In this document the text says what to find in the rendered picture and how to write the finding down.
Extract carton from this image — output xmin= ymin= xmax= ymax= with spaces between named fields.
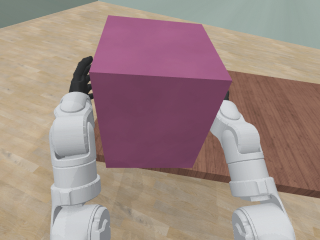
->
xmin=89 ymin=15 xmax=233 ymax=168

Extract table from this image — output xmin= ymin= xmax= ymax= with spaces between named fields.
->
xmin=94 ymin=70 xmax=320 ymax=199

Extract robot left upper arm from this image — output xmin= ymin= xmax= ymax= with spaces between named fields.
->
xmin=50 ymin=204 xmax=111 ymax=240

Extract robot right hand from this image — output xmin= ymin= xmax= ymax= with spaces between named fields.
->
xmin=224 ymin=90 xmax=230 ymax=101

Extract right robot forearm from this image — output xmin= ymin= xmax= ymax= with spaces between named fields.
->
xmin=210 ymin=100 xmax=296 ymax=240

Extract robot left hand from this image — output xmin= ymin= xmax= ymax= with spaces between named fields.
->
xmin=69 ymin=56 xmax=94 ymax=100

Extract robot right upper arm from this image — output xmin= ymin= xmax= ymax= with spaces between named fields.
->
xmin=232 ymin=203 xmax=295 ymax=240

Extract left robot forearm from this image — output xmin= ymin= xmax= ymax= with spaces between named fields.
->
xmin=49 ymin=91 xmax=102 ymax=240

